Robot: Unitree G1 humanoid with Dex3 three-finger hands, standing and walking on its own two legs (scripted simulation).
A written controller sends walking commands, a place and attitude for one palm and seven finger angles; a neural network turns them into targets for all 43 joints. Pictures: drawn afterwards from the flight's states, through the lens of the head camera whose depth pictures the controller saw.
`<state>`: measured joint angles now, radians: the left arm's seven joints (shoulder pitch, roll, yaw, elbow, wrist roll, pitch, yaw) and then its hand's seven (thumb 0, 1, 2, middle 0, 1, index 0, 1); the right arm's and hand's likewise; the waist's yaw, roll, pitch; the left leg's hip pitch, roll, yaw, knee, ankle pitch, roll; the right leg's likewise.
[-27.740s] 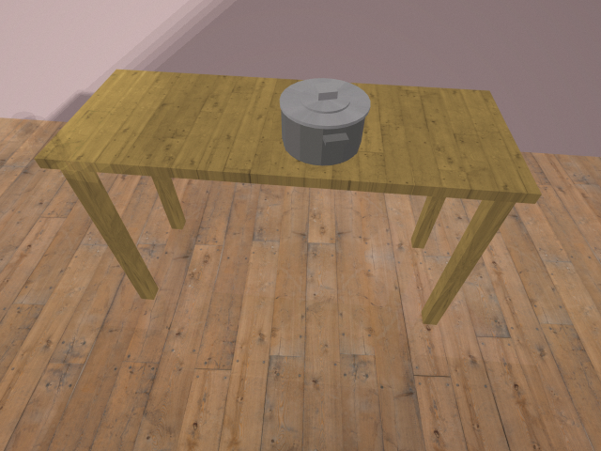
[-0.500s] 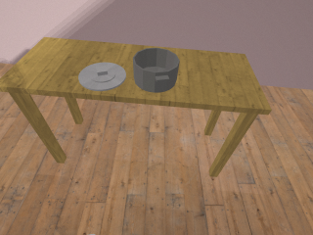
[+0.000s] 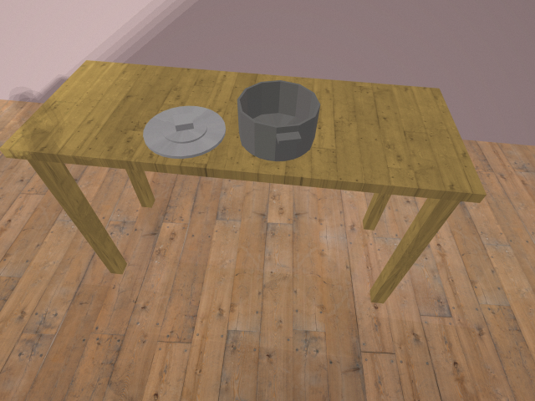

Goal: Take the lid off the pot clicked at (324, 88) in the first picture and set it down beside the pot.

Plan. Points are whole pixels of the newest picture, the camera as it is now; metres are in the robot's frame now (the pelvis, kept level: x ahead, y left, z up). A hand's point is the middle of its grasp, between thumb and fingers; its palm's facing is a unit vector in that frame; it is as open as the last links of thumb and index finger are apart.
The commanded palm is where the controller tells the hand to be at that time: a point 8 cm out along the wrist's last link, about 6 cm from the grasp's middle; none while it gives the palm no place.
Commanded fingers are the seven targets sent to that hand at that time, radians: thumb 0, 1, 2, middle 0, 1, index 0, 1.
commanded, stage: let the arm hang, fingers relaxed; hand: left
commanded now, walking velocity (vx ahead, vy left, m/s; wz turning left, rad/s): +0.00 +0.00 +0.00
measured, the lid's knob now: (183, 122) +0.74 +0.26 -0.04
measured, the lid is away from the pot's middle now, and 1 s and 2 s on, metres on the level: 0.24 0.24 0.24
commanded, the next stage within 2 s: look to check the result in 1.12 s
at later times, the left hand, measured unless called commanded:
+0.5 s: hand out of the picture +0.03 +0.17 -0.18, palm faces +0.01 -0.98 -0.18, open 7.3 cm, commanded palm none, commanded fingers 0.00 0.90 0.90 -0.20 -0.30 -0.20 -0.30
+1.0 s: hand out of the picture +0.03 +0.17 -0.18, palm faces +0.01 -0.98 -0.17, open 7.3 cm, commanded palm none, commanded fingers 0.00 0.90 0.90 -0.20 -0.30 -0.20 -0.30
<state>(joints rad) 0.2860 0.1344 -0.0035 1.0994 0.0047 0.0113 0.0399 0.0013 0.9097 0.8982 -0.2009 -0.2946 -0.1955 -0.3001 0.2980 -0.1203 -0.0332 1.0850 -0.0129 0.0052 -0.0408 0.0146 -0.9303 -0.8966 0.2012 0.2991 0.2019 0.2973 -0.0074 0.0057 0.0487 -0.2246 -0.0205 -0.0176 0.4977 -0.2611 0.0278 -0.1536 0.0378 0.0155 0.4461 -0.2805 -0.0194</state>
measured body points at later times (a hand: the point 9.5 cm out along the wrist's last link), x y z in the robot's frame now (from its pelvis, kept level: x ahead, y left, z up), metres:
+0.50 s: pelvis +0.02 +0.00 +0.00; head +0.04 +0.01 +0.45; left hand +0.03 +0.22 -0.16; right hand +0.00 -0.22 -0.16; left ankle +0.00 +0.10 -0.74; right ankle -0.03 -0.11 -0.74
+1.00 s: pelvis +0.02 +0.00 +0.00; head +0.05 +0.01 +0.45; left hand +0.03 +0.22 -0.17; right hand +0.01 -0.21 -0.16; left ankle +0.00 +0.10 -0.74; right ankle -0.03 -0.11 -0.74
